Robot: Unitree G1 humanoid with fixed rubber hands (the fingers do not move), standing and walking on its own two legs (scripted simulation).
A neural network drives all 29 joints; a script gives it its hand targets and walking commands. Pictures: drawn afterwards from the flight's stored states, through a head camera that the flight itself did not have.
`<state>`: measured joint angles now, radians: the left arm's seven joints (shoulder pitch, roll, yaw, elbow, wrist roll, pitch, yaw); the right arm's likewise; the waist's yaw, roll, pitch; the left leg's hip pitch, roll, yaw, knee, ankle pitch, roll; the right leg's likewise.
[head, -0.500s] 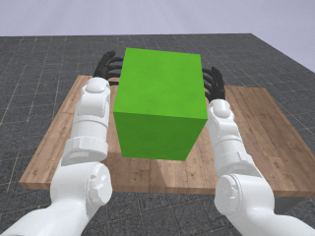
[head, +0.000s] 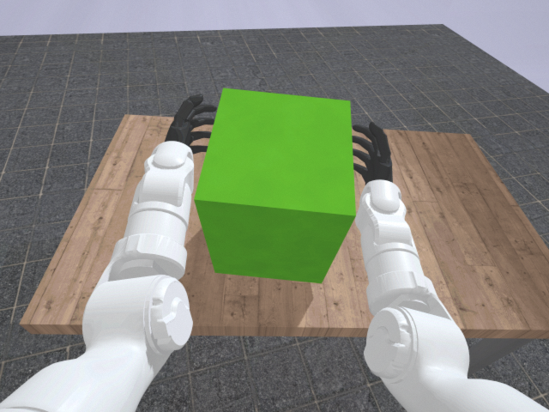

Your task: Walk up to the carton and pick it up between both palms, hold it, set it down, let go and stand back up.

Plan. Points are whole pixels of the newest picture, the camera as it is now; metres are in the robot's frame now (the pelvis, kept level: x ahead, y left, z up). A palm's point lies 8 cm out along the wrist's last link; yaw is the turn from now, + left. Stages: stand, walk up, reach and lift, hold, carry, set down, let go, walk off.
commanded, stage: set down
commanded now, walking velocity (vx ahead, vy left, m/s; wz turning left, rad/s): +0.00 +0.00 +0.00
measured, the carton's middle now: (276, 194) +0.43 -0.05 +0.07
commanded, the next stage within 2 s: none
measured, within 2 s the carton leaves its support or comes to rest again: rests again in 1.28 s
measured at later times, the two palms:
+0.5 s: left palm (179, 155) +0.43 +0.10 +0.16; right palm (375, 189) +0.37 -0.19 +0.14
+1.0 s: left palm (184, 153) +0.45 +0.10 +0.15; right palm (375, 192) +0.38 -0.19 +0.12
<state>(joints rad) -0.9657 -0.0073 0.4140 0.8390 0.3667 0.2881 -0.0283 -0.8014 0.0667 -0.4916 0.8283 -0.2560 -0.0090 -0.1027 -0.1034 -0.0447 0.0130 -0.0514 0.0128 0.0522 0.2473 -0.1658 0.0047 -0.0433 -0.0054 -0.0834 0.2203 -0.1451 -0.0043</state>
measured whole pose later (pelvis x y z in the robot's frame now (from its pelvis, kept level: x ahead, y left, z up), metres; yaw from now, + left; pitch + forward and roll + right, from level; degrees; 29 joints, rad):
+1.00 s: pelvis +0.00 +0.01 +0.00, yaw -3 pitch -1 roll +0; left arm -0.97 -0.03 0.53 0.87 0.42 0.22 -0.09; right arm -0.76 0.12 -0.60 0.77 -0.38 -0.06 -0.05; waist -0.09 -0.03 0.04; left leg -0.05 0.00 0.10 0.25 -0.18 0.03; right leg -0.07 -0.02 -0.09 0.24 -0.14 0.01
